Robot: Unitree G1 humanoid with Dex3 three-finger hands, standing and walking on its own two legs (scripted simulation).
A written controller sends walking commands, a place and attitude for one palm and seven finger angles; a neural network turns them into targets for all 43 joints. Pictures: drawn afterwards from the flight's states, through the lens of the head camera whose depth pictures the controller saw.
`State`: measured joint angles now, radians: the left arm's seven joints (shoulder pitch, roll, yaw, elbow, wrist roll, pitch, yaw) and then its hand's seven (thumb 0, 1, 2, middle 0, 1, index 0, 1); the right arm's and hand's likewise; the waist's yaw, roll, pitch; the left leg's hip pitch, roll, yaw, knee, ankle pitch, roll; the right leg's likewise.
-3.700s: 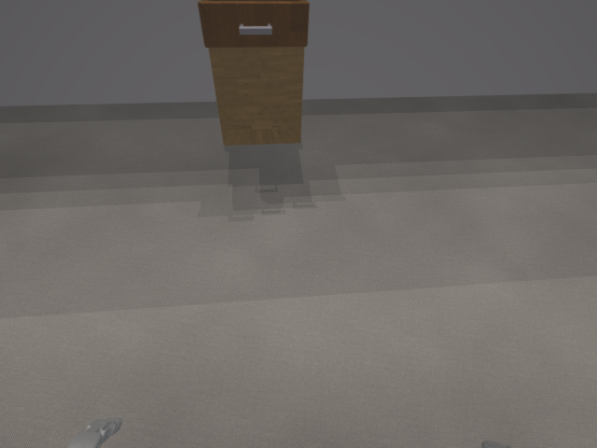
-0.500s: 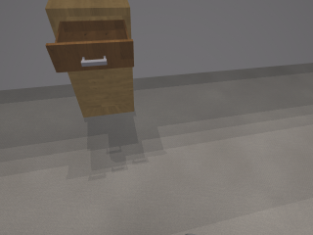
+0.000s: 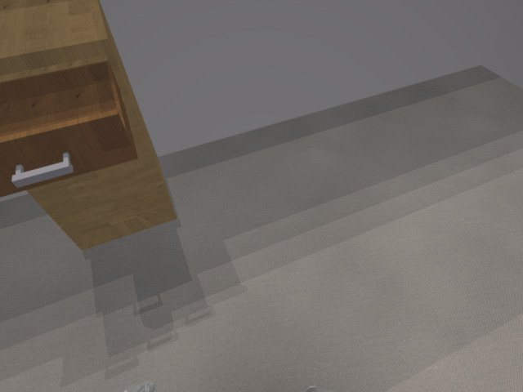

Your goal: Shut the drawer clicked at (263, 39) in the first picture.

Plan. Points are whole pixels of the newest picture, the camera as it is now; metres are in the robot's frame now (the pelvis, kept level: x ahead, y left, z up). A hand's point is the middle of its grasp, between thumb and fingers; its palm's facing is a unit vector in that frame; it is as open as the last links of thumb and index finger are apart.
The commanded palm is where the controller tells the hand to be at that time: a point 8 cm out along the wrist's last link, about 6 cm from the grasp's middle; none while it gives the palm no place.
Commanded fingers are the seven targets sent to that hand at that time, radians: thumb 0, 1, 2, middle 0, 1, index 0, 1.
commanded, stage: turn to face it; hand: left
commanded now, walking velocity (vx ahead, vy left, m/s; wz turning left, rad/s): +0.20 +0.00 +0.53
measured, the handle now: (43, 168) +0.56 +0.50 -0.03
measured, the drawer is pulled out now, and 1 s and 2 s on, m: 0.28 0.28 0.28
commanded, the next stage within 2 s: take the last steps up to it in 0.82 s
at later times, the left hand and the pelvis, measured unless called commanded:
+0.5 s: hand out of the picture +0.08 +0.22 -0.18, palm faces +0.27 -0.95 -0.17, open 7.4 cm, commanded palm none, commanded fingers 0.00 0.90 0.90 -0.20 -0.30 -0.20 -0.30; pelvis +0.11 +0.05 +0.00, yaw +12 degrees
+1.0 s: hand out of the picture +0.11 +0.18 -0.13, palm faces +0.38 -0.89 -0.26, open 7.4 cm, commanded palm none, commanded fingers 0.00 0.90 0.90 -0.20 -0.30 -0.20 -0.30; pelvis +0.11 -0.01 +0.02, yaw +21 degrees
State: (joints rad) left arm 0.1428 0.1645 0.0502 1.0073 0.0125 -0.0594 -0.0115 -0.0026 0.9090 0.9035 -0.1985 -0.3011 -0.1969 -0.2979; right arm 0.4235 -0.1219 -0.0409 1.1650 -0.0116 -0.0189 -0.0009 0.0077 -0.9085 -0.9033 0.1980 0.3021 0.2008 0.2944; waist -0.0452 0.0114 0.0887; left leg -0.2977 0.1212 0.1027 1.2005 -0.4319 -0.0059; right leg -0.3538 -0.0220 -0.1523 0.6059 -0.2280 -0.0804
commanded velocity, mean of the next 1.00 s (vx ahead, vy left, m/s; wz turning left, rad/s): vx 0.03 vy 0.01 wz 0.34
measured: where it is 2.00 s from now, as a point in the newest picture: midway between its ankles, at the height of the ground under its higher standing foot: (232, 371)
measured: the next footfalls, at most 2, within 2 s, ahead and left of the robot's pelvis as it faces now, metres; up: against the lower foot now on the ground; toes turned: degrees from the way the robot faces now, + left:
left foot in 0.38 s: +0.19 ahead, +0.15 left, +0.00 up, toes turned +19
right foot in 0.84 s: +0.18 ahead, -0.09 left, +0.00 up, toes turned +13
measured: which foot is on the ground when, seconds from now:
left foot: up 0.00-0.36, down 0.38-0.84, up 0.86-1.00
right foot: down 0.00-0.38, up 0.40-0.82, down 0.84-1.00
